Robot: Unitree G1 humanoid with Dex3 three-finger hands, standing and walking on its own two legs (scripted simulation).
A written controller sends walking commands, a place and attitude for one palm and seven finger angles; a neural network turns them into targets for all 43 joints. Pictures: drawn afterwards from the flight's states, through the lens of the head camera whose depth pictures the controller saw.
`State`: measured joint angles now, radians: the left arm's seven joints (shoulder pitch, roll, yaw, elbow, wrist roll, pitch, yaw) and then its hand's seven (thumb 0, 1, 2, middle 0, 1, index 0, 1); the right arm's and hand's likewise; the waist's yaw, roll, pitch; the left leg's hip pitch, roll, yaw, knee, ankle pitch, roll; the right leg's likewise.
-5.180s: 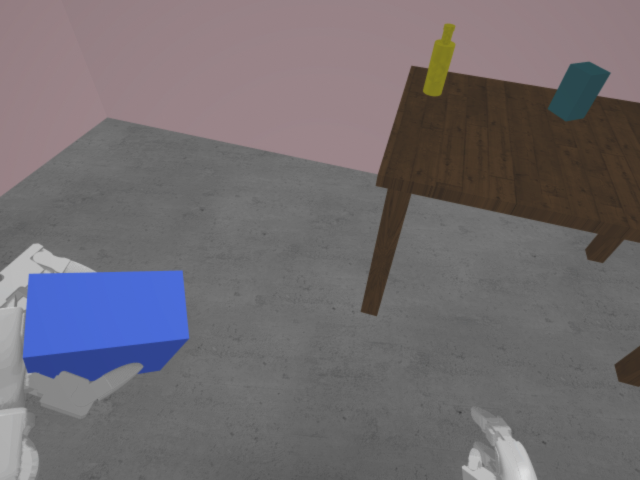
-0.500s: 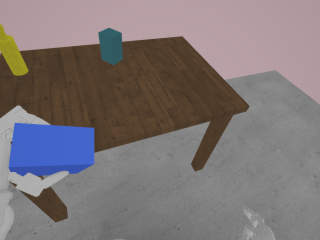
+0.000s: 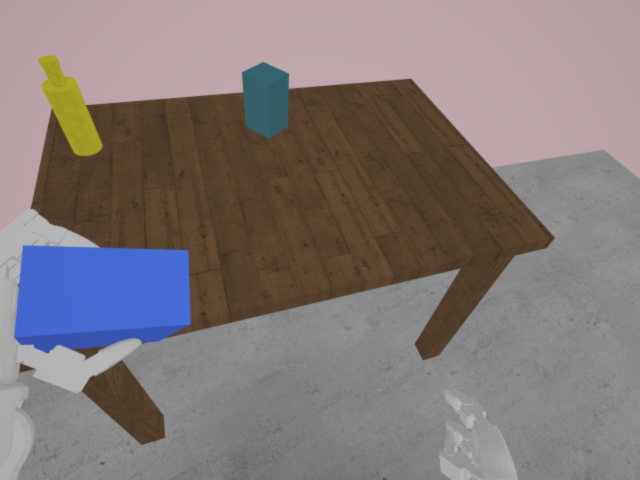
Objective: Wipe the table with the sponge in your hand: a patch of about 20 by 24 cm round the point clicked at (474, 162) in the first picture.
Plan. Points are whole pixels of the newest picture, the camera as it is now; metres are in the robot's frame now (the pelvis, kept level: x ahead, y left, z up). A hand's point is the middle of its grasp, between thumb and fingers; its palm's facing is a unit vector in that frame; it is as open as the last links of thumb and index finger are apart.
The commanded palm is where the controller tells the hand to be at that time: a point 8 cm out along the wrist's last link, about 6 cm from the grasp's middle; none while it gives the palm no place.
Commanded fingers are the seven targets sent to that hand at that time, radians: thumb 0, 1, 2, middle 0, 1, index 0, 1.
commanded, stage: come to a stop and stand still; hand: left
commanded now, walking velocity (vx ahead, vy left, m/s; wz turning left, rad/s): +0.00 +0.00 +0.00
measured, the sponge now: (128, 302) +0.23 +0.22 +0.15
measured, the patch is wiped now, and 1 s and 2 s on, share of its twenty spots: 0.00 0.00 0.00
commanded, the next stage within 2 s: look again from close up in 0.52 s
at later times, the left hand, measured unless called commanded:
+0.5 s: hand (121, 268) +0.26 +0.24 +0.16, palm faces +0.37 -0.84 -0.40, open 10.7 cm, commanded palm +0.20 +0.27 +0.17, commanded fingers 0.00 0.10 1.30 -1.20 -1.60 -1.20 -1.60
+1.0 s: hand (98, 304) +0.22 +0.25 +0.15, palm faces +0.40 -0.85 -0.35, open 10.7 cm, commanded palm +0.17 +0.28 +0.17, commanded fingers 0.00 0.10 1.30 -1.20 -1.60 -1.20 -1.60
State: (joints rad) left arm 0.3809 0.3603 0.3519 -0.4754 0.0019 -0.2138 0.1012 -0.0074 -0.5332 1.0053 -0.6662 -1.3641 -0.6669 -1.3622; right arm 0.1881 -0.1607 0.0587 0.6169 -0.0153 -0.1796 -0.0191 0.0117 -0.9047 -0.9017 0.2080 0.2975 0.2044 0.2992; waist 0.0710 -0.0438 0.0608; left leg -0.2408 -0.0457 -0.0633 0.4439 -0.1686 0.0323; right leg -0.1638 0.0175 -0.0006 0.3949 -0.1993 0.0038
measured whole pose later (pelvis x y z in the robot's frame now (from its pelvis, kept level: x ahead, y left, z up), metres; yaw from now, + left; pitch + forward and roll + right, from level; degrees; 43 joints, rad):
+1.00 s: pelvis +0.01 +0.00 +0.00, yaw +0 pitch -1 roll -1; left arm 0.45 0.35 0.33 -0.43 -0.05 -0.17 0.11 -0.01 -0.53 1.01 -0.67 -1.36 -0.67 -1.36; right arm 0.20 -0.20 0.02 0.60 0.01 -0.08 -0.04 0.01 -0.91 -0.90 0.21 0.30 0.20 0.30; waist 0.03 -0.01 0.03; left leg -0.22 -0.04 -0.07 0.42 -0.17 0.03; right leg -0.13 0.03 -0.01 0.34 -0.19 0.00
